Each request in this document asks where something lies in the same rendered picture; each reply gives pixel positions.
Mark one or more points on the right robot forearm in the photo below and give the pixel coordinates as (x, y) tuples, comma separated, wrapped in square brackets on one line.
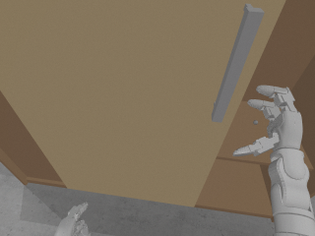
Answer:
[(291, 205)]

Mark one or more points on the handle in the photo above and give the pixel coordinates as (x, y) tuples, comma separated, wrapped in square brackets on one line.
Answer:
[(247, 31)]

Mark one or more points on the wardrobe door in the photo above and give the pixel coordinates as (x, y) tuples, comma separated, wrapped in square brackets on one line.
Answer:
[(17, 142), (119, 94)]

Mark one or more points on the robot right hand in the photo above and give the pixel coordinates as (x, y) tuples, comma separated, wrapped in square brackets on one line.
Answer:
[(287, 122)]

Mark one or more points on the robot left hand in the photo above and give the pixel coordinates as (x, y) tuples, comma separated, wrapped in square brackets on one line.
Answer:
[(68, 225)]

